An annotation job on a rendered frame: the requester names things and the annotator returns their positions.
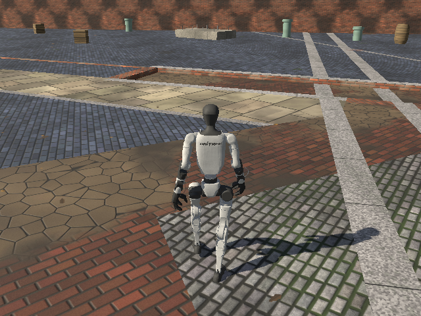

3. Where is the right robot shin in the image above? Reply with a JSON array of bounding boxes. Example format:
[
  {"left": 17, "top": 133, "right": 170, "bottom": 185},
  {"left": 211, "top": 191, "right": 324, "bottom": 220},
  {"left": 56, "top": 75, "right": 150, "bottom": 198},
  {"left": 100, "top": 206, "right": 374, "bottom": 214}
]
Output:
[{"left": 216, "top": 228, "right": 228, "bottom": 273}]

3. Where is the right robot upper arm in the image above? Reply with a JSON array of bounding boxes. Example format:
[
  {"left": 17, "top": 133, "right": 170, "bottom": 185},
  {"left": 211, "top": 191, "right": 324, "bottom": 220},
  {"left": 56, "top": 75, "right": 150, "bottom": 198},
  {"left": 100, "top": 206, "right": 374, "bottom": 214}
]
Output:
[{"left": 224, "top": 132, "right": 241, "bottom": 169}]

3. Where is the left robot forearm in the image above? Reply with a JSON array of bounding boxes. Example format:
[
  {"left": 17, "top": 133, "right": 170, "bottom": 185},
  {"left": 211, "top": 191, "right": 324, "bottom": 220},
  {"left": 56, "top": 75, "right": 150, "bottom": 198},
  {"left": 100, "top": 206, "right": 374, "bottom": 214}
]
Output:
[{"left": 174, "top": 160, "right": 187, "bottom": 194}]

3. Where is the right robot hand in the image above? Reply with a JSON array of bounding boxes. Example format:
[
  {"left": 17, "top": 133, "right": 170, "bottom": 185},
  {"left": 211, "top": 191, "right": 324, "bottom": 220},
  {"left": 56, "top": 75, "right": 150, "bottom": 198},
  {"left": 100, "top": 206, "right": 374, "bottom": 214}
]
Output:
[{"left": 230, "top": 181, "right": 245, "bottom": 196}]

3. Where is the right robot forearm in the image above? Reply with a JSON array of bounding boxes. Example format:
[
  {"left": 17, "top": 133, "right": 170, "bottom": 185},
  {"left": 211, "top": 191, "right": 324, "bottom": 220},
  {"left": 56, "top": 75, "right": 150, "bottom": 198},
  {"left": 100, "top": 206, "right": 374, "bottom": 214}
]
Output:
[{"left": 234, "top": 159, "right": 245, "bottom": 184}]

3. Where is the humanoid robot head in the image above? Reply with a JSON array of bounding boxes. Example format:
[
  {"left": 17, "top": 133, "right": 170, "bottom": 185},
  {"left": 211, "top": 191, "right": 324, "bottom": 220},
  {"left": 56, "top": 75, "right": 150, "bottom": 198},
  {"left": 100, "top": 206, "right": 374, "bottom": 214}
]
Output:
[{"left": 199, "top": 104, "right": 221, "bottom": 136}]

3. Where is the left robot upper arm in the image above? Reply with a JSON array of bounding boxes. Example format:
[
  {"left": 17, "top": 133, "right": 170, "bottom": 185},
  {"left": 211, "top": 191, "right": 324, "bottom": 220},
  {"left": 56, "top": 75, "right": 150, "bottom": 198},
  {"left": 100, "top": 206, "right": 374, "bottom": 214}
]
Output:
[{"left": 181, "top": 132, "right": 197, "bottom": 170}]

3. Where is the left robot hand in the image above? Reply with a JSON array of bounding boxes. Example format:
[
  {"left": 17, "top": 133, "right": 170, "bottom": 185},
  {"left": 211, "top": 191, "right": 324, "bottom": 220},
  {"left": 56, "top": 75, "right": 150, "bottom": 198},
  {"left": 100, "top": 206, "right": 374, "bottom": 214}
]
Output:
[{"left": 172, "top": 192, "right": 187, "bottom": 211}]

